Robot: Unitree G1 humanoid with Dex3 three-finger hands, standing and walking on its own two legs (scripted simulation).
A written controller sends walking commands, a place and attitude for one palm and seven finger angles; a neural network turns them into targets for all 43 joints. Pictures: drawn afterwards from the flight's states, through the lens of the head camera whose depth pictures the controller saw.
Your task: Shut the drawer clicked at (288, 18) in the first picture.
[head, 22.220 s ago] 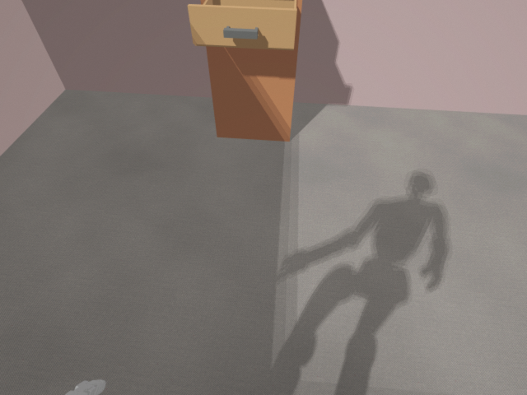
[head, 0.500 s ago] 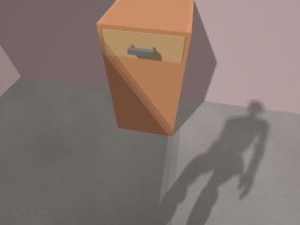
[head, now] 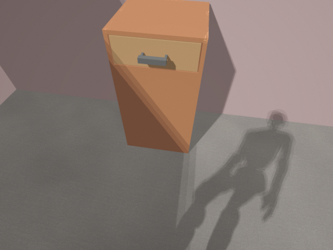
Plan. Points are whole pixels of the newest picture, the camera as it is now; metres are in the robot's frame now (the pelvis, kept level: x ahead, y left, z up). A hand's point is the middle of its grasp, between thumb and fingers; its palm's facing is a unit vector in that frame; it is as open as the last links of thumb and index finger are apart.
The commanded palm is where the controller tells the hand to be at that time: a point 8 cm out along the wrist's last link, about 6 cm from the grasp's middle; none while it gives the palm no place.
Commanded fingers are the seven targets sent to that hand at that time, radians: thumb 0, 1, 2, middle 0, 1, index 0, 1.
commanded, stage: look to check the result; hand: left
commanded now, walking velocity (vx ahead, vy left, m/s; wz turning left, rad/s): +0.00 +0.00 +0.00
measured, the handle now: (153, 57) +0.88 +0.10 -0.01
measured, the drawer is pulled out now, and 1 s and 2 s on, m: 0.00 0.00 0.00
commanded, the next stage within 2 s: stand and wait in 0.50 s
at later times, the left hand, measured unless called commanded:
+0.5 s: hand out of the picture +0.02 +0.16 -0.17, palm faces +0.02 -0.98 -0.17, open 7.3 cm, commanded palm none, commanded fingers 0.00 0.90 0.90 -0.20 -0.30 -0.20 -0.30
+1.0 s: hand out of the picture +0.04 +0.16 -0.17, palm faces +0.00 -0.98 -0.19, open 7.3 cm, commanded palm none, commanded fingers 0.00 0.90 0.90 -0.20 -0.30 -0.20 -0.30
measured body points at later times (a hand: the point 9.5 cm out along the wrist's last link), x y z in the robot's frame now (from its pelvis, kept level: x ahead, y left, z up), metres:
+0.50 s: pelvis +0.02 +0.00 +0.00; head +0.04 +0.00 +0.45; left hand +0.02 +0.21 -0.16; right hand +0.01 -0.21 -0.16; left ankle +0.04 +0.10 -0.74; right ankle +0.04 -0.10 -0.74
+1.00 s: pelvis +0.04 -0.01 +0.00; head +0.05 -0.01 +0.45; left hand +0.04 +0.21 -0.16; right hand +0.01 -0.22 -0.16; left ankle +0.04 +0.10 -0.74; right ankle +0.04 -0.10 -0.74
